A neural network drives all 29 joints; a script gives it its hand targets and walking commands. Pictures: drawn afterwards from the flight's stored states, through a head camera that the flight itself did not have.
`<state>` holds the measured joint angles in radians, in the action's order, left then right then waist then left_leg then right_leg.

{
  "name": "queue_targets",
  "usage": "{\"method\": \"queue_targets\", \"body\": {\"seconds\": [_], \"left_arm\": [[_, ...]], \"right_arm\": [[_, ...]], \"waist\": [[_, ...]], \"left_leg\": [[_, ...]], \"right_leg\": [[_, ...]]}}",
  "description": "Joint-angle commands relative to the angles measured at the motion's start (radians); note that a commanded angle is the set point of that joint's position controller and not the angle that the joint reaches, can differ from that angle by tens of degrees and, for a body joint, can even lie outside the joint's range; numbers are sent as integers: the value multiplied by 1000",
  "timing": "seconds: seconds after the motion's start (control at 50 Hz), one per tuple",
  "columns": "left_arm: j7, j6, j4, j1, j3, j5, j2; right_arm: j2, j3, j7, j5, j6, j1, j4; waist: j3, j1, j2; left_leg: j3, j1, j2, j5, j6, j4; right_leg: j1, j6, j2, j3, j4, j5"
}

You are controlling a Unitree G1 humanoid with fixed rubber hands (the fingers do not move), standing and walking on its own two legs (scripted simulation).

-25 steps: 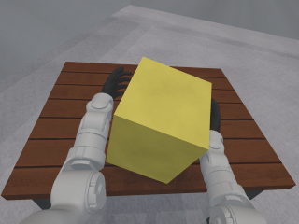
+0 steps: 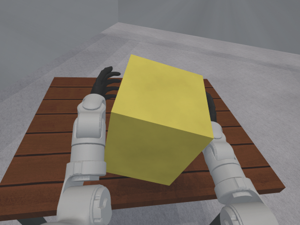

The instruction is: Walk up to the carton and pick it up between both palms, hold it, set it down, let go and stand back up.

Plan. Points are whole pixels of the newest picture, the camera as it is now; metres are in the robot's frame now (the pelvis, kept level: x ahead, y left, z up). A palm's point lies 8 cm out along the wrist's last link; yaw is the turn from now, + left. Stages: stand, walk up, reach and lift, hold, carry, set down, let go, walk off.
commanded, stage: reach and lift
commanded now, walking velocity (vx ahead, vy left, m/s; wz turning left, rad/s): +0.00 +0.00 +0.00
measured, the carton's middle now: (151, 123) +0.35 +0.00 +0.13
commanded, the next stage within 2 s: hold in 1.64 s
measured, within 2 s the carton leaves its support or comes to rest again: neither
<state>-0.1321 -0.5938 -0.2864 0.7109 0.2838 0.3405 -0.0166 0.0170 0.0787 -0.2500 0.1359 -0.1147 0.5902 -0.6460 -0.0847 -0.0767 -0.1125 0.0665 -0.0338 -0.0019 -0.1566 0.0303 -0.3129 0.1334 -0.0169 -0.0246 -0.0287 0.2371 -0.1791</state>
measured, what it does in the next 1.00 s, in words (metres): stands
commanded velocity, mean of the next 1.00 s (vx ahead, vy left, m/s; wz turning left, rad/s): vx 0.00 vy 0.00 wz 0.00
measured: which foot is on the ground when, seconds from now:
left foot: down 0.00-1.00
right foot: down 0.00-1.00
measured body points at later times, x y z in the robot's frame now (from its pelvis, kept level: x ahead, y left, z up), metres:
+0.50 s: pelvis -0.02 +0.00 +0.00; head -0.08 +0.04 +0.44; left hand +0.37 +0.16 +0.23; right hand +0.36 -0.14 +0.20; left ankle +0.03 +0.10 -0.75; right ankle -0.01 -0.11 -0.75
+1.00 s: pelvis -0.01 +0.00 +0.00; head -0.08 +0.04 +0.44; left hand +0.38 +0.15 +0.24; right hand +0.38 -0.14 +0.22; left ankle +0.03 +0.10 -0.75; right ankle -0.01 -0.11 -0.75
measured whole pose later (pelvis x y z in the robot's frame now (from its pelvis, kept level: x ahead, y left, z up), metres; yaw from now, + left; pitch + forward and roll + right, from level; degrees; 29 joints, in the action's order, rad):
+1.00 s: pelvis -0.01 +0.00 +0.00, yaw +1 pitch -8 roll -1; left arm 0.00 -0.77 -0.35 0.83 0.31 0.29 0.02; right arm -0.08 0.04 -0.22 0.25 -0.35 0.85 -0.78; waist 0.03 -0.10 -0.08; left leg 0.04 0.07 0.00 -0.16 0.03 -0.37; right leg 0.04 -0.02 -0.03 -0.05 0.29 -0.18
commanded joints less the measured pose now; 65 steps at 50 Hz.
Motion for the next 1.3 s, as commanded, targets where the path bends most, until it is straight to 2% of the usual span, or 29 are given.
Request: {"method": "queue_targets", "body": {"seconds": [0.0,0.06,0.12,0.14,0.16,0.22,0.26,0.38,0.42,0.44,0.46,0.52,0.58,0.64,0.66,0.72,0.76,0.84,0.9,0.92,0.98,1.02,1.04,1.06,1.14,1.18,1.2,1.22,1.28], "left_arm": [[-82,37,107,617,-400,-130,-497],[-74,24,105,579,-398,-147,-500],[-93,2,17,567,-329,-113,-467],[-96,3,12,617,-326,-116,-460],[-101,-2,-1,624,-313,-111,-459],[-87,-5,24,707,-338,-123,-481],[-74,-16,-18,721,-343,-127,-492],[-31,-30,52,713,-411,-168,-546],[-39,-51,-21,703,-372,-136,-523],[-35,-55,7,730,-364,-138,-525],[-40,-63,-7,735,-340,-121,-512],[-42,-69,-65,814,-315,-115,-511],[-25,-69,-110,847,-325,-124,-512],[-2,-58,-58,830,-365,-162,-550],[12,-55,-42,823,-394,-177,-571],[19,-67,-19,773,-403,-197,-577],[13,-75,-21,767,-362,-184,-542],[-1,-90,-3,815,-360,-177,-537],[1,-99,38,837,-399,-206,-549],[2,-101,54,842,-401,-204,-547],[20,-104,95,870,-452,-240,-575],[29,-111,125,838,-468,-254,-591],[28,-114,140,809,-453,-252,-574],[29,-118,143,796,-453,-245,-574],[3,-161,54,765,-356,-193,-526],[-7,-160,35,816,-325,-186,-508],[-8,-158,57,847,-356,-206,-522],[-6,-155,40,882,-353,-210,-520],[12,-143,117,909,-449,-284,-576]], "right_arm": [[491,-340,111,16,78,980,438],[499,-357,104,24,63,1006,487],[477,-293,99,-10,22,956,385],[482,-292,103,-15,16,984,378],[469,-261,106,-22,4,965,340],[484,-247,122,1,4,1073,343],[464,-222,127,2,-4,1090,297],[489,-284,133,74,-19,1135,343],[464,-256,131,63,-41,1147,296],[467,-251,132,73,-44,1155,309],[470,-227,131,62,-62,1133,267],[443,-150,156,32,-70,1198,172],[434,-118,171,32,-72,1245,120],[457,-173,174,72,-67,1237,149],[458,-185,173,86,-69,1236,154],[475,-239,151,124,-83,1218,233],[476,-268,139,136,-106,1206,234],[485,-275,130,154,-135,1246,256],[499,-279,123,184,-154,1244,295],[495,-290,122,190,-162,1254,311],[487,-302,123,223,-183,1259,319],[497,-333,118,240,-194,1231,361],[511,-367,112,257,-196,1222,401],[494,-361,108,261,-216,1185,370],[468,-354,106,252,-259,1193,334],[465,-319,113,243,-281,1201,255],[481,-322,114,255,-267,1256,326],[492,-317,117,247,-272,1278,306],[505,-334,111,278,-275,1288,389]], "waist": [[483,6,139],[551,-2,114],[440,-19,64],[429,-11,66],[414,-26,67],[453,-5,100],[444,-26,130],[583,-29,173],[500,-25,162],[510,-20,162],[451,-34,143],[367,-27,134],[388,-31,166],[528,-25,179],[564,-39,211],[602,-43,187],[551,-25,147],[504,-21,138],[533,-43,161],[530,-33,146],[592,-41,202],[619,-48,200],[652,-28,191],[626,-35,190],[502,-9,127],[446,-6,121],[496,-1,128],[497,0,125],[627,-36,160]], "left_leg": [[-10,-275,1,378,-27,-26],[-15,-272,10,423,-27,-44],[-12,-209,15,246,1,-2],[-14,-182,14,189,5,10],[-12,-174,13,160,9,18],[-12,-160,6,117,4,24],[-21,-162,1,113,-3,18],[-41,-225,6,276,-30,-36],[-43,-186,8,188,-20,-13],[-36,-178,12,171,-16,-14],[-34,-147,15,126,-11,-4],[-36,-93,0,-26,-2,40],[-42,-94,-10,-44,-9,44],[-56,-179,-10,142,-33,-5],[-64,-214,-14,212,-50,-25],[-61,-245,0,349,-57,-65],[-48,-208,16,333,-42,-60],[-42,-158,24,218,-24,-36],[-46,-184,18,285,-42,-55],[-45,-169,22,280,-41,-54],[-61,-202,10,340,-63,-76],[-75,-223,8,396,-70,-88],[-61,-217,19,428,-67,-99],[-68,-227,17,442,-72,-99],[-61,-145,22,287,-39,-55],[-56,-110,19,190,-30,-24],[-53,-98,21,182,-29,-27],[-54,-100,21,166,-26,-28],[-62,-161,19,307,-56,-71]], "right_leg": [[-133,53,-15,-61,-14,293],[-91,61,-15,-55,-2,398],[-92,72,-2,-50,-25,310],[-112,68,0,-50,-25,241],[-111,65,1,-51,-30,201],[-143,49,-6,-56,-27,92],[-171,41,-5,-60,-28,67],[-164,46,-19,-61,-5,199],[-177,49,-15,-55,-24,111],[-168,46,-8,-48,-19,119],[-165,47,-3,-47,-24,98],[-231,36,-6,-51,-35,-80],[-255,31,-14,-62,-31,-104],[-221,35,-24,-61,-13,38],[-236,37,-33,-64,-8,79],[-195,50,-33,-52,-7,195],[-177,60,-30,-40,-5,218],[-190,66,-25,-31,-13,157],[-194,65,-33,-33,-5,195],[-186,69,-35,-31,-4,204],[-227,61,-47,-28,6,193],[-211,61,-51,-23,8,252],[-165,68,-50,-14,17,319],[-185,71,-57,-19,18,314],[-179,73,-47,-11,3,257],[-208,68,-42,-10,-10,157],[-203,64,-43,-7,-6,154],[-221,65,-41,-6,-9,134],[-201,65,-58,-12,16,250]]}}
